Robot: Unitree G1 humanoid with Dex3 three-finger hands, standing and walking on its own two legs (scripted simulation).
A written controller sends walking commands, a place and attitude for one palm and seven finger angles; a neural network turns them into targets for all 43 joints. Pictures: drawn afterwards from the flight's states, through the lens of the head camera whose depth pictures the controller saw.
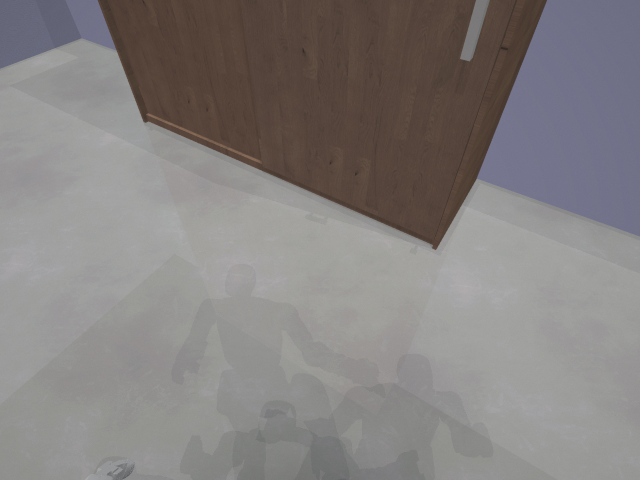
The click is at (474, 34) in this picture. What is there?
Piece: wardrobe's sliding door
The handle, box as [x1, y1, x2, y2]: [460, 0, 489, 60]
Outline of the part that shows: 489,0 476,0 460,57 462,59 469,60 472,57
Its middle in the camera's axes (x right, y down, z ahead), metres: +0.40 -0.55 +0.99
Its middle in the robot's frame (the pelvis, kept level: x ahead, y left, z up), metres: +1.15 -0.34 +0.11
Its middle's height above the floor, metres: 0.88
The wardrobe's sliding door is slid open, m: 0.00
